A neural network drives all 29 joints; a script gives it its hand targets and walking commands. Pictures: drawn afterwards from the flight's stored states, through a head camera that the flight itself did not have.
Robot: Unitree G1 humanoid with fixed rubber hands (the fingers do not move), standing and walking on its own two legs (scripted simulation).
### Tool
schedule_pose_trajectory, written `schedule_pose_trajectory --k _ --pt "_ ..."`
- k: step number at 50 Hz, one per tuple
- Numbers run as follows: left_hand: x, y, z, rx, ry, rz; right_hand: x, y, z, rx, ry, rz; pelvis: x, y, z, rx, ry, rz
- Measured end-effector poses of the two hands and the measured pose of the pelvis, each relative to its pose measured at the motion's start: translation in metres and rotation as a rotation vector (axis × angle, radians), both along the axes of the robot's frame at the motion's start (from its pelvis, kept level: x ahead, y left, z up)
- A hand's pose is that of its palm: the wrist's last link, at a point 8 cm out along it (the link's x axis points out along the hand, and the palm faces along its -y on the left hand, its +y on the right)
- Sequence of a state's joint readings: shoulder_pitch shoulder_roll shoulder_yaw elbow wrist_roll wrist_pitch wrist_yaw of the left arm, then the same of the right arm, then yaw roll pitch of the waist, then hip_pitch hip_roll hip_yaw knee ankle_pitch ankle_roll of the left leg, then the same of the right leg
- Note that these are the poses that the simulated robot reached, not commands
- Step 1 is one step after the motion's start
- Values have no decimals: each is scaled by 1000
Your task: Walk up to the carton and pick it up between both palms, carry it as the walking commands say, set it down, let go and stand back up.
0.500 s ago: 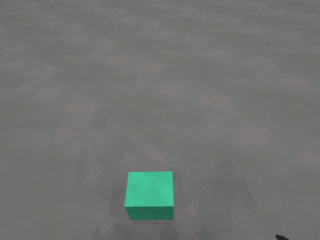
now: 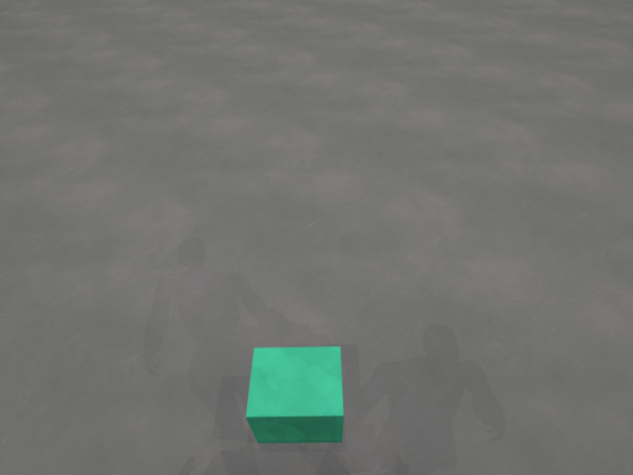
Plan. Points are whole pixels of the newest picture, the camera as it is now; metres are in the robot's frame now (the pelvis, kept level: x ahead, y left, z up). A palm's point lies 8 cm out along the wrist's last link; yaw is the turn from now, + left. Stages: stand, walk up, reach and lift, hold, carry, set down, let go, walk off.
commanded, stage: walk up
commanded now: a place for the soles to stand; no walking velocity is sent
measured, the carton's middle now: (298, 395) +0.50 +0.09 -0.66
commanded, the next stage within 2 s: none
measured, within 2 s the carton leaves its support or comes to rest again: neither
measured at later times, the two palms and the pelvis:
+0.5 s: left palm out of the picture +0.08 +0.43 -0.12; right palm out of the picture +0.10 -0.22 -0.16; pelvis +0.03 +0.10 -0.04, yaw -3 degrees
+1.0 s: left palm (45, 465) +0.21 +0.40 -0.12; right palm out of the picture +0.14 -0.22 -0.10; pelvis +0.05 +0.10 -0.02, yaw -3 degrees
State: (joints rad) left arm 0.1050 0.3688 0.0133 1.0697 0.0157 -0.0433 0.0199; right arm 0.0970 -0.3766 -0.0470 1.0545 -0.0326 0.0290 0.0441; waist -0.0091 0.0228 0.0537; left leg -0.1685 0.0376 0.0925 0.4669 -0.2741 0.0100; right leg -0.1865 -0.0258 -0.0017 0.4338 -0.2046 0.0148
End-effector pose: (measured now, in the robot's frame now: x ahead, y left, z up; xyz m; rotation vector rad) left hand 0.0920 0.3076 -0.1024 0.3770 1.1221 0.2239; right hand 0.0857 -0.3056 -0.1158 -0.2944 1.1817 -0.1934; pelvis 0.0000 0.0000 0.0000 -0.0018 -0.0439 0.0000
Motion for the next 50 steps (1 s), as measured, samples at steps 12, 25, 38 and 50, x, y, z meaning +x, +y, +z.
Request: schedule_pose_trajectory --k 12,25,38,50 --pt "-73 130 0 229 89 104 23 24 -9 -65 -41 65 3 60 -35 -24 -19 51" --pt "-8 127 -15 136 83 -16 12 82 -40 -8 -87 -54 34 97 -42 22 -21 -57" --pt "98 93 -24 -20 -65 -110 25 99 -19 -60 -41 -41 54 105 -28 8 14 -63" --pt "113 90 -16 -57 -88 -96 50 84 11 -128 -98 -6 53 103 -16 -6 9 -61"
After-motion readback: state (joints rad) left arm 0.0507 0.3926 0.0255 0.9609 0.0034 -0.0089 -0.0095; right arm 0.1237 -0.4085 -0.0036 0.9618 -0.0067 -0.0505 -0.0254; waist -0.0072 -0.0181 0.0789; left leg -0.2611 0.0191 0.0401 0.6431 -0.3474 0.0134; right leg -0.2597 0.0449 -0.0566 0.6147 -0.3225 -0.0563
